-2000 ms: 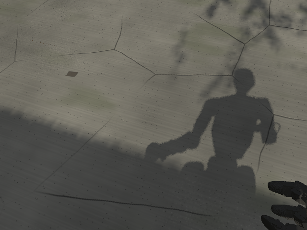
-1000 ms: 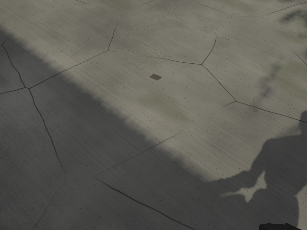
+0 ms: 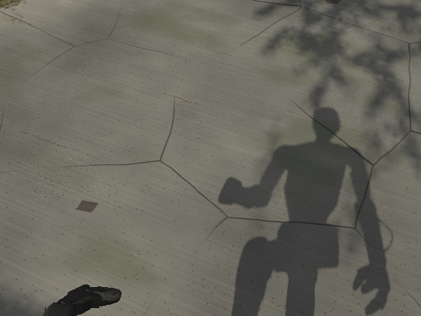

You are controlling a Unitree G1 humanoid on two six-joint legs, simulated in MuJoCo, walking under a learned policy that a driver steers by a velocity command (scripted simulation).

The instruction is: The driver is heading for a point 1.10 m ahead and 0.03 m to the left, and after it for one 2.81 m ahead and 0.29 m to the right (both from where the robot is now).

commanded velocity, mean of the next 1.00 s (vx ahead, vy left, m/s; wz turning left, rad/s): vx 0.59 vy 0.00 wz -0.06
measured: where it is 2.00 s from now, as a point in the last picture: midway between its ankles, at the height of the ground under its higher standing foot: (194, 180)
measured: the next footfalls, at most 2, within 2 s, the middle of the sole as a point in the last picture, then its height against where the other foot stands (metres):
right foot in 0.14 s outside the picture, level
left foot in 0.54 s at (141, 263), level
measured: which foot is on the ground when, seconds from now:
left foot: down 0.00-0.14, up 0.16-0.52, down 0.54-1.00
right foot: up 0.00-0.12, down 0.14-0.54, up 0.56-0.96, down 0.98-1.00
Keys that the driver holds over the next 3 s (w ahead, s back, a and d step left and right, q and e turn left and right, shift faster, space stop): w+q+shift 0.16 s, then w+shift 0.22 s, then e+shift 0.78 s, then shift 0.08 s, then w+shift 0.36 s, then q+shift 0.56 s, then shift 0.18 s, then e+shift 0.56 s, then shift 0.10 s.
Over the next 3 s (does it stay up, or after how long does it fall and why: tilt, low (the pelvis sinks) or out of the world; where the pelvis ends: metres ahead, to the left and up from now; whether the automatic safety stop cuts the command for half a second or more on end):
stays up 1.10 -0.03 0.01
